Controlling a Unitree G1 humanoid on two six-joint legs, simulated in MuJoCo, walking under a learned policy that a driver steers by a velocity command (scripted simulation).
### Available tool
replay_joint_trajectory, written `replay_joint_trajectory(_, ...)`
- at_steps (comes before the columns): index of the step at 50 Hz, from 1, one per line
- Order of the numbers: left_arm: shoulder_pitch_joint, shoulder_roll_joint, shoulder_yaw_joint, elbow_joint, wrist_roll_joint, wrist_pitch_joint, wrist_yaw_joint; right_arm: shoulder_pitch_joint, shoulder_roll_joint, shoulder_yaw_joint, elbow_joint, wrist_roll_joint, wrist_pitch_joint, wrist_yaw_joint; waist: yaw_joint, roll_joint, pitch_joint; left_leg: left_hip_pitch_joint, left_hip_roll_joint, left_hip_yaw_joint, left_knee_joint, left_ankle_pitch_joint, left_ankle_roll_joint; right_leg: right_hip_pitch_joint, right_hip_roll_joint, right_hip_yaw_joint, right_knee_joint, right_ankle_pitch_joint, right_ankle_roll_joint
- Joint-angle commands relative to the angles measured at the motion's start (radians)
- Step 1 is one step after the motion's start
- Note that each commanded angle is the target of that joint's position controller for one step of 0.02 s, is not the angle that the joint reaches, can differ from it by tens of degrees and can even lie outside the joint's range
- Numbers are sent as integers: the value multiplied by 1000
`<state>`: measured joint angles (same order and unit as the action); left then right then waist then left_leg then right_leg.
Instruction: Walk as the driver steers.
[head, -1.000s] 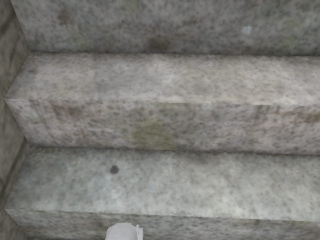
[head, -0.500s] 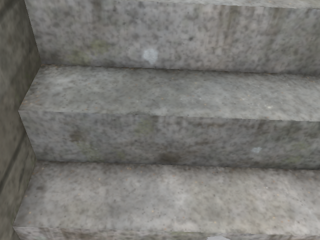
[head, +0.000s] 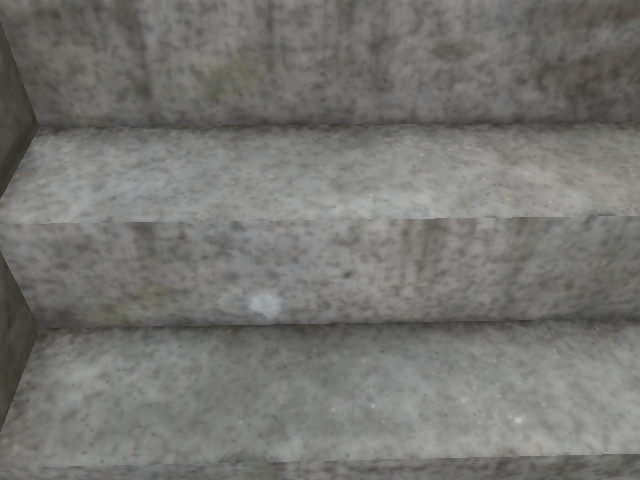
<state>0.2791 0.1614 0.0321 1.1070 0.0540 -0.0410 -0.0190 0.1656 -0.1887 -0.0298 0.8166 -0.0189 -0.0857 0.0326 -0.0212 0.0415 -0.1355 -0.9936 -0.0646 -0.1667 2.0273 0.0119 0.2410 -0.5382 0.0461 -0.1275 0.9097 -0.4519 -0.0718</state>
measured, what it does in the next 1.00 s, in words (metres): climbs: left foot 0.22 m higher, then right foot 0.22 m higher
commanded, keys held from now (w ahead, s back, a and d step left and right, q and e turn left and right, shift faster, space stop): w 1.00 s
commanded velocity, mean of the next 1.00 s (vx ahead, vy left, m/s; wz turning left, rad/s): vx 0.50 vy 0.00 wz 0.00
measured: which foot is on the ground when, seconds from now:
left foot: up 0.00-0.22, down 0.24-0.92, up 0.94-1.00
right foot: down 0.00-0.30, up 0.32-0.82, down 0.84-1.00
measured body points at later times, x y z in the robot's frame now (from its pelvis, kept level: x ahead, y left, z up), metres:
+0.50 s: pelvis +0.20 +0.05 +0.24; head +0.19 +0.07 +0.69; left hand +0.33 +0.27 +0.11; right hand +0.24 -0.19 +0.09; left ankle +0.25 +0.15 -0.47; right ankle +0.22 -0.10 -0.23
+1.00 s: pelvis +0.38 -0.06 +0.36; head +0.38 -0.07 +0.81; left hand +0.56 +0.15 +0.25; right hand +0.42 -0.31 +0.21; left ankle +0.29 +0.11 -0.20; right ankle +0.43 -0.14 -0.25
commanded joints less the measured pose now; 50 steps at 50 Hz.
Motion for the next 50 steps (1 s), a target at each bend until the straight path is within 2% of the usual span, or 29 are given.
replay_joint_trajectory(1,-109,39,-2,-110,21,-8,-62,-81,15,34,-50,17,35,77,-10,-108,109,-274,-26,15,195,-208,56,14,-227,334,-627,222,-230)
replay_joint_trajectory(4,169,-34,-44,34,73,9,-63,-88,74,68,5,7,39,65,-13,-52,110,-757,-19,-78,510,-127,103,375,-269,367,-570,245,-177)
replay_joint_trajectory(6,170,-7,-41,33,100,-14,-95,-281,33,76,-105,18,55,38,-36,22,16,-554,64,90,84,11,95,262,-201,143,-630,330,-106)
replay_joint_trajectory(9,123,153,-4,11,17,-14,-157,-638,-49,93,-268,27,176,47,-59,-221,-33,221,49,341,-410,-248,-35,-253,-192,149,-989,1057,-273)
replay_joint_trajectory(11,66,298,33,-3,-47,-52,-180,-293,-49,91,-158,8,216,83,-184,-248,-124,163,-32,386,-595,-134,-78,240,-359,101,-768,2245,-356)
replay_joint_trajectory(12,121,277,39,12,-63,-64,-173,-237,-99,62,-139,2,203,73,-162,-280,-174,121,-100,425,-897,-307,-90,550,-359,94,-608,2372,-347)
replay_joint_trajectory(13,488,130,-16,119,76,-58,-202,-261,-104,69,-84,68,175,41,41,-146,-371,450,-72,253,-873,-257,0,358,-352,162,-410,2419,-343)
replay_joint_trajectory(14,231,213,42,-16,-139,-141,-20,113,-20,50,25,22,110,-48,-137,-109,-407,712,-91,218,-951,-531,-78,441,-225,28,-232,1899,-206)
replay_joint_trajectory(15,124,191,36,-52,-154,-166,32,235,-75,21,144,41,97,-66,-170,9,-339,742,-16,33,-1147,-638,-61,259,-154,56,-10,1543,-156)
replay_joint_trajectory(16,-17,65,25,-117,-112,-152,19,171,-144,-19,160,15,100,-112,-110,172,-277,759,230,-510,-1513,-792,45,8,25,139,493,616,-88)
replay_joint_trajectory(17,-114,-4,11,-229,-48,-127,7,77,-202,-60,152,-11,90,-123,-91,69,-189,668,280,-655,-1674,-784,16,-188,94,353,959,480,-82)
replay_joint_trajectory(19,-88,-125,-21,-335,6,-81,-11,-45,-106,-41,199,4,60,-97,74,-20,54,412,256,-461,-1544,-778,-44,-428,93,403,1155,449,-100)
replay_joint_trajectory(20,-39,-129,-31,-344,9,-68,1,-69,-35,-28,224,4,44,-78,123,-48,103,386,243,-329,-1519,-699,-92,-483,92,412,1174,455,-97)
replay_joint_trajectory(21,1,-3,-40,-249,-97,5,-56,-148,91,23,208,-52,33,19,37,22,128,553,148,-14,-1466,-481,-89,-785,90,482,1130,348,-177)
replay_joint_trajectory(24,32,20,-41,-315,-79,24,-37,-106,35,13,214,-52,25,77,99,-76,13,518,208,-4,-1609,-193,-64,-726,3,309,1019,370,-124)
replay_joint_trajectory(25,-4,19,-50,-317,-92,30,-35,-139,-50,-15,196,-59,39,77,75,33,12,461,245,-21,-1686,-281,-6,-721,0,247,1230,226,-106)
replay_joint_trajectory(27,-88,5,-76,-324,-102,36,-24,66,-51,2,292,-109,64,79,2,42,68,605,356,-216,-1735,-490,41,-1064,8,287,1619,158,-147)
replay_joint_trajectory(30,-188,-55,-120,-368,-60,33,-22,243,-10,29,353,-149,43,84,0,-68,119,779,325,-121,-1748,-549,-14,-1318,-55,245,1488,323,-209)
replay_joint_trajectory(33,-411,60,-94,-453,-37,75,-37,234,-69,35,317,-126,4,70,-9,45,61,521,292,-36,-1837,-619,-30,-1104,-184,61,1217,392,-122)
replay_joint_trajectory(38,-556,28,-111,-476,-18,122,-59,283,-53,55,306,-46,-1,80,3,97,24,430,377,62,-2033,-408,14,-636,-147,1,827,-17,-184)
replay_joint_trajectory(39,-526,-9,-111,-458,3,126,-74,237,-66,57,261,6,-20,85,29,151,5,529,374,103,-2018,-252,1,-554,-120,-13,796,-90,-137)
replay_joint_trajectory(41,-484,-5,-118,-434,24,113,-94,247,-168,24,281,33,-35,102,82,197,-4,880,407,113,-1958,386,50,-586,-53,-75,565,-266,-114)
replay_joint_trajectory(43,-329,30,-112,-357,4,67,-99,254,-215,-3,281,-11,-51,122,97,196,-153,1082,349,186,-1662,1233,28,-363,-16,-16,378,-55,-129)
replay_joint_trajectory(44,-184,73,-105,-285,-17,56,-90,425,-149,0,336,-81,-58,140,63,40,-305,768,286,152,-1490,1198,-5,-10,-69,257,337,234,-232)
replay_joint_trajectory(45,-53,160,-78,-249,0,61,-62,368,-112,6,334,-87,-49,149,145,-76,-280,535,210,101,-1318,958,-24,152,-129,522,67,92,-282)
replay_joint_trajectory(46,100,151,-10,-270,33,46,19,216,-85,-27,192,77,-91,33,179,-244,-242,323,160,194,-1013,627,-44,343,-242,728,-100,-476,-255)
replay_joint_trajectory(47,108,212,16,-197,3,48,37,54,-83,-33,155,51,-86,-13,223,-305,-177,226,79,122,-618,106,-53,254,-273,937,-379,-503,-258)
replay_joint_trajectory(48,-35,212,18,-197,1,34,30,-24,7,-18,85,-24,-67,-32,152,-271,-129,89,30,-13,-126,34,-83,186,-292,930,-406,-475,-231)
replay_joint_trajectory(50,-96,128,20,-131,-5,-7,20,-133,168,34,-74,-42,-37,-64,55,-234,78,-179,14,-44,167,3,-81,44,-282,698,-350,-374,-126)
